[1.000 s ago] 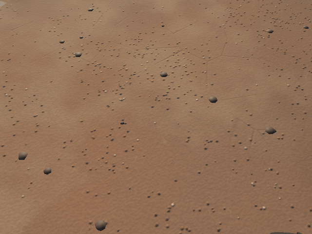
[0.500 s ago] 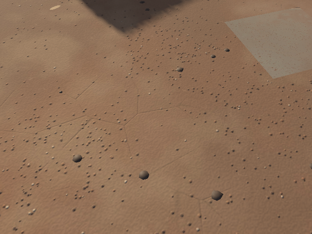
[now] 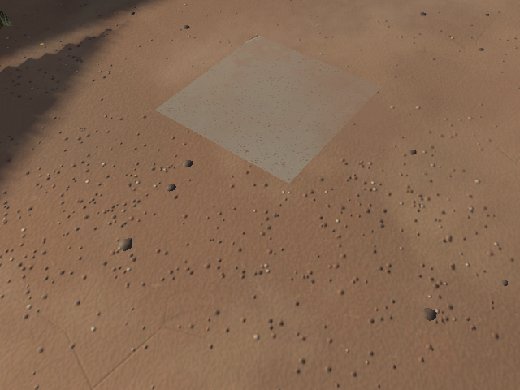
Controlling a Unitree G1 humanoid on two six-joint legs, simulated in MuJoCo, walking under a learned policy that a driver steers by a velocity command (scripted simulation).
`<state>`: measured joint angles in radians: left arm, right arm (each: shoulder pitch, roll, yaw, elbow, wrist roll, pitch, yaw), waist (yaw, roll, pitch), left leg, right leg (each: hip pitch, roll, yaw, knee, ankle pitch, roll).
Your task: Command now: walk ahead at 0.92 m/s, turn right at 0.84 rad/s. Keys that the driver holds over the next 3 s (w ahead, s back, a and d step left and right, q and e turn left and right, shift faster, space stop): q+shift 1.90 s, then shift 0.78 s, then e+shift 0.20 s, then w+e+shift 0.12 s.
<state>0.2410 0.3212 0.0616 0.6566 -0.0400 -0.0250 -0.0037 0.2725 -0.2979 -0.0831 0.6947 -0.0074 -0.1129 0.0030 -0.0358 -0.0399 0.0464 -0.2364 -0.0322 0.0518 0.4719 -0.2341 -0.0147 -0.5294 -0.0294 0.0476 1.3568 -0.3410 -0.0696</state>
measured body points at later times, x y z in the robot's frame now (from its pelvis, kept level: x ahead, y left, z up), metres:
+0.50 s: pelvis +0.27 -0.02 +0.00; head +0.31 -0.02 +0.45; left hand +0.39 +0.27 -0.09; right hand +0.43 -0.30 -0.10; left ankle +0.27 +0.13 -0.66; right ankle +0.36 -0.12 -0.73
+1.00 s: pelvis +0.32 +0.03 +0.01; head +0.35 +0.07 +0.45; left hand +0.31 +0.37 -0.09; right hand +0.63 -0.12 -0.06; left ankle +0.30 +0.12 -0.73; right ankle +0.45 -0.08 -0.69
